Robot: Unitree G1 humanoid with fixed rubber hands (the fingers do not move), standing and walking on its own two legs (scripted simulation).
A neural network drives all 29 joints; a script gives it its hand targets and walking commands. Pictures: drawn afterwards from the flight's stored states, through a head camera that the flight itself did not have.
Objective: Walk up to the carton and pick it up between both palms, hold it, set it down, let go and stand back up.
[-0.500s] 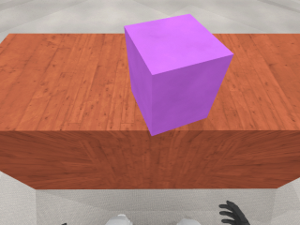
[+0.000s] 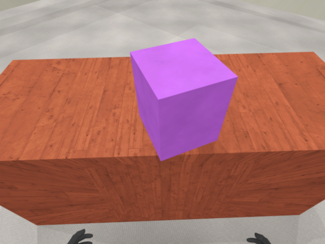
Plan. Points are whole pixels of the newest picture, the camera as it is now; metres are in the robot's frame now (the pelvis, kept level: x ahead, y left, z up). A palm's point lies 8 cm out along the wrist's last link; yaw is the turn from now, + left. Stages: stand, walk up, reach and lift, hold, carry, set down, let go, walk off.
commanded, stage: walk up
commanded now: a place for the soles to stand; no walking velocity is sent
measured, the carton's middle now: (177, 100) +0.50 -0.04 +0.07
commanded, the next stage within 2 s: none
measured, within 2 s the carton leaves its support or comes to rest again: neither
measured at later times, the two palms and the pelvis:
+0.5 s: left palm out of the picture +0.06 +0.22 -0.11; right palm out of the picture +0.10 -0.30 -0.13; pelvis +0.05 -0.04 -0.01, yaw -1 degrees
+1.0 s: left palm (85, 226) +0.21 +0.22 -0.11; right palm (255, 206) +0.26 -0.26 -0.13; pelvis +0.11 -0.03 -0.02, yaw +0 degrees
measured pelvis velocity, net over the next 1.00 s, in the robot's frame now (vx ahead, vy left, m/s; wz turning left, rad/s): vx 0.11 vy -0.03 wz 0.00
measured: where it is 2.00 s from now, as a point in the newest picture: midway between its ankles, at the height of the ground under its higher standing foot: outside the picture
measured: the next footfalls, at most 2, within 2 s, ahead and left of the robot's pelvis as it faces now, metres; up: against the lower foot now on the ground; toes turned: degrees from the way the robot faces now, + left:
left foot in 0.68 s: +0.24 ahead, +0.09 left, +0.00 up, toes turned +3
right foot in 0.88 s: +0.11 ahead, -0.15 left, +0.00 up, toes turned +1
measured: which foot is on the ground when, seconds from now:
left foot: down 0.00-0.34, up 0.36-0.66, down 0.68-1.00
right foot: down 0.00-0.70, up 0.72-0.86, down 0.88-1.00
